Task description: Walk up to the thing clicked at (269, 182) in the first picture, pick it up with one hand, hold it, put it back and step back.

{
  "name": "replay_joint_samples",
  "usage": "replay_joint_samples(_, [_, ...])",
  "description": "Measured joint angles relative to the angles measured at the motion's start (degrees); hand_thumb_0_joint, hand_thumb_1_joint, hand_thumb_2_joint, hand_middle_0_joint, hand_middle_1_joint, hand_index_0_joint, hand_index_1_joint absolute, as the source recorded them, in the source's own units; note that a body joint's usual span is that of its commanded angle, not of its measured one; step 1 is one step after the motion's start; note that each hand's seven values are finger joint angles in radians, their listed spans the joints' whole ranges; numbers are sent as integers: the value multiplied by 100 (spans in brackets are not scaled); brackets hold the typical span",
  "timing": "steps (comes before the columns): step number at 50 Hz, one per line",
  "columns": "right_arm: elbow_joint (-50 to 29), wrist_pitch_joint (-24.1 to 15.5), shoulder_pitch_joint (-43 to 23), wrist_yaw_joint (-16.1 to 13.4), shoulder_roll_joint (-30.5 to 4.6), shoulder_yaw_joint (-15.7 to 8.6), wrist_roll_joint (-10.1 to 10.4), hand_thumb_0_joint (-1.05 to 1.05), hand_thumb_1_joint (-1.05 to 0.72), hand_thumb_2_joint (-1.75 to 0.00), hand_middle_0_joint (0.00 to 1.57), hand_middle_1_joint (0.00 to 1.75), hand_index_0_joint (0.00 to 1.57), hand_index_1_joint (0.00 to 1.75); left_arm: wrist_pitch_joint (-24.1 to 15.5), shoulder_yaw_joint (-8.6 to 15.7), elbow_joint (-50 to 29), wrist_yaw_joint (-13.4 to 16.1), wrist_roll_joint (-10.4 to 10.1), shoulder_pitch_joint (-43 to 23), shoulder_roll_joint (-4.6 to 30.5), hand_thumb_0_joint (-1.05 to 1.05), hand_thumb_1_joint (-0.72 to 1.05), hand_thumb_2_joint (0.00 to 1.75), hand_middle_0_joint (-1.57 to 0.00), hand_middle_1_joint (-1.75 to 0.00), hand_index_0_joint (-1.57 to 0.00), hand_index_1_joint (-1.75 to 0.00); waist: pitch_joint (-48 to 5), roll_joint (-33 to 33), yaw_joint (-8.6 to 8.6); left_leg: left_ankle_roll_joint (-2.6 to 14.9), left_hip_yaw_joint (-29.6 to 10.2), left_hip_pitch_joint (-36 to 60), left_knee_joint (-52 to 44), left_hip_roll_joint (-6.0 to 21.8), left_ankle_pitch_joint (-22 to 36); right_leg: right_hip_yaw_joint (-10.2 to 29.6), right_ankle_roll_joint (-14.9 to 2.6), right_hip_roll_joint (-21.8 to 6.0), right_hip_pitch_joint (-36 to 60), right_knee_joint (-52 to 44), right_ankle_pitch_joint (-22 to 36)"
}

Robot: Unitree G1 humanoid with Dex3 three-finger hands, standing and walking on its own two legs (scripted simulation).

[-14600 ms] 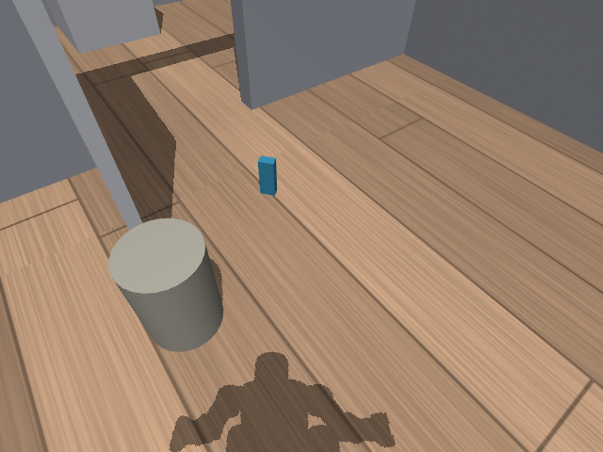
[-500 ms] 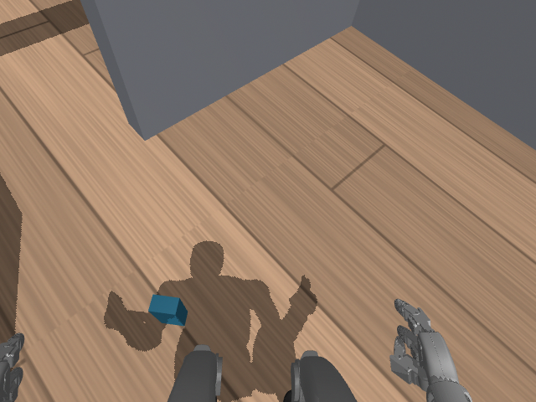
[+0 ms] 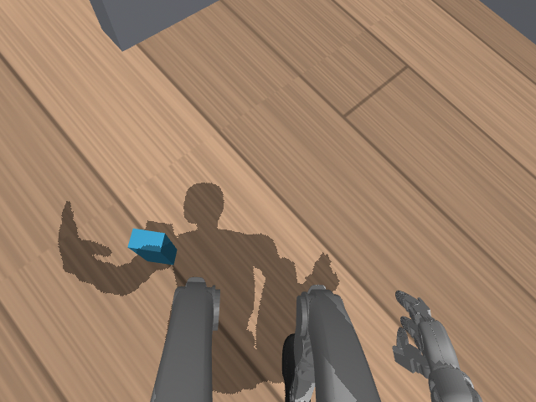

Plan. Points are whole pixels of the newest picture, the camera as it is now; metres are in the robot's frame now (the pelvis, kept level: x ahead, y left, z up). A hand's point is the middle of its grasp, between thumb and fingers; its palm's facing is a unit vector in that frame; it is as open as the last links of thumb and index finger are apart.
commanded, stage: go down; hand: left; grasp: from the side
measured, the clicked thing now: (155, 248) +0.39 +0.26 -0.43
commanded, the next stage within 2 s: approach in 1.52 s
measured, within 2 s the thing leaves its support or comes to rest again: neither
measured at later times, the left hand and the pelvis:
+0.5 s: hand out of the picture +0.27 +0.44 -0.09, palm faces +0.31 -0.94 -0.15, open 17.6 cm; pelvis -0.02 +0.00 -0.07, yaw -2 degrees
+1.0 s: hand out of the picture +0.28 +0.45 -0.11, palm faces +0.32 -0.94 -0.13, open 17.6 cm; pelvis -0.03 +0.00 -0.11, yaw -3 degrees
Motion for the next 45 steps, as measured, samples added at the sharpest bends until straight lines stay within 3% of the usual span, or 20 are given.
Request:
replay_joint_samples(7, [85,-32,37,-47,-127,29,-33,1,-90,-90,21,30,20,30,-303,331,663,-319,-52,-363,344,-1,-60,0,-9,-9,-10,-8,-15,-6,-6,-1,-46,-478,413,-14,-52,-24,9,6,-459,394,-53])
replay_joint_samples(16, [192,-31,-76,-70,-242,93,-93,1,-91,-90,21,30,20,30,-475,655,748,-677,-106,-736,603,-2,-60,0,-9,-7,-9,-6,88,-71,-17,-1,-132,-1019,987,-19,-125,-76,34,35,-954,894,-97])
replay_joint_samples(45, [260,-29,-178,-104,-292,329,-178,1,-92,-91,21,30,20,30,-474,1143,1202,-1106,-206,-1281,1182,-2,-57,2,-6,-3,-6,-3,232,-123,-17,-52,-266,-1943,2013,-48,-137,-138,35,82,-1877,1900,-98])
